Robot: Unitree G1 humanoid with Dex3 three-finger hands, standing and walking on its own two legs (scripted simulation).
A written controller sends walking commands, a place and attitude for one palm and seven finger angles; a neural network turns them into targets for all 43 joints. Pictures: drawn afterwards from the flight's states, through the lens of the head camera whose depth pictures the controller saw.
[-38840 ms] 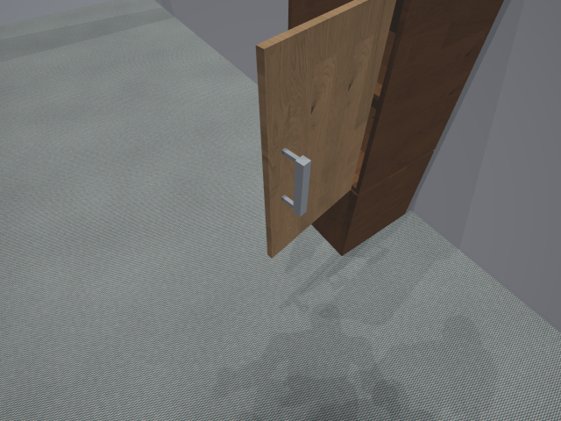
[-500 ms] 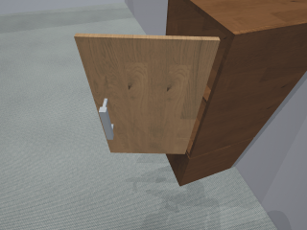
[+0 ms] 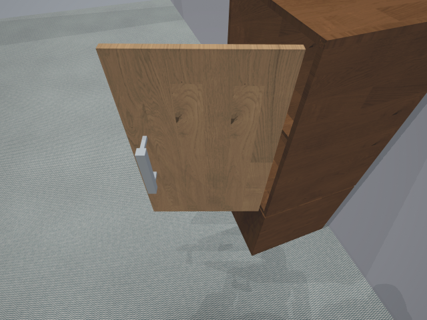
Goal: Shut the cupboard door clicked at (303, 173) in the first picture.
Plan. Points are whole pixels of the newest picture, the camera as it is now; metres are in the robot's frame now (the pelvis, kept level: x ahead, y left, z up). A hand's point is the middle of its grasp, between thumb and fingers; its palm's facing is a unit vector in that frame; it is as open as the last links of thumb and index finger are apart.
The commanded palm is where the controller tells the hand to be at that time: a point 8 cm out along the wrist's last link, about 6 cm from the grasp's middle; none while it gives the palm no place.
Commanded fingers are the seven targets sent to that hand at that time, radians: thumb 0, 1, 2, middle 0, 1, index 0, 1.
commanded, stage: look again from close up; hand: left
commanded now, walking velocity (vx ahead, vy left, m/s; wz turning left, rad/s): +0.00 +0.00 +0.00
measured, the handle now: (148, 166) +0.47 +0.19 -0.05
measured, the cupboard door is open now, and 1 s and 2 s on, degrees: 70 70 70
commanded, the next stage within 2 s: raise the hand and make a fist in 0.40 s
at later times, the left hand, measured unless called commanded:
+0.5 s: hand out of the picture +0.00 +0.20 -0.17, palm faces -0.01 -0.98 -0.22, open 7.3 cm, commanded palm +0.08 +0.24 -0.07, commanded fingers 0.00 0.90 0.90 -0.20 -0.30 -0.20 -0.30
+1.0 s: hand out of the picture +0.08 +0.20 -0.08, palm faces +0.17 -0.98 -0.05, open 5.8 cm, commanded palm +0.10 +0.24 -0.06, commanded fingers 0.00 0.90 0.90 -0.66 -0.80 -0.66 -0.80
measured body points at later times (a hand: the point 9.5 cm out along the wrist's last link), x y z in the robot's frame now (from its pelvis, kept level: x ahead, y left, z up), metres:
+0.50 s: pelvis -0.01 +0.01 +0.00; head +0.00 +0.01 +0.45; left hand +0.00 +0.25 -0.16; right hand +0.01 -0.22 -0.15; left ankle +0.02 +0.12 -0.74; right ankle -0.09 -0.11 -0.74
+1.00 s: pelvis -0.08 -0.02 -0.11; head -0.03 -0.01 +0.33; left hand +0.07 +0.25 -0.08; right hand +0.17 -0.25 -0.16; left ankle +0.02 +0.12 -0.74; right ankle -0.08 -0.11 -0.74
